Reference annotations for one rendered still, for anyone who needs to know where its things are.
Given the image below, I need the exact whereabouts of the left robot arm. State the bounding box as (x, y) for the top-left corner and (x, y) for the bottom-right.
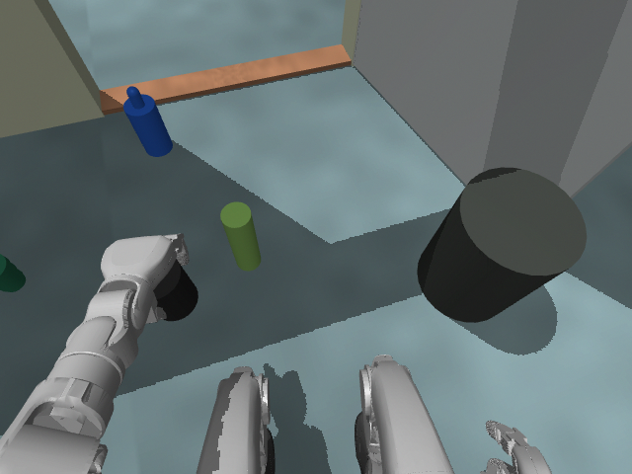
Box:
(0, 275), (154, 474)

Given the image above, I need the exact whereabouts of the left robot hand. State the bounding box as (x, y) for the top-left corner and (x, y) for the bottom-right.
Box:
(101, 233), (190, 324)

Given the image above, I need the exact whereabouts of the right robot hand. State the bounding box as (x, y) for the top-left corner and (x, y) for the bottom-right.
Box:
(480, 421), (552, 474)

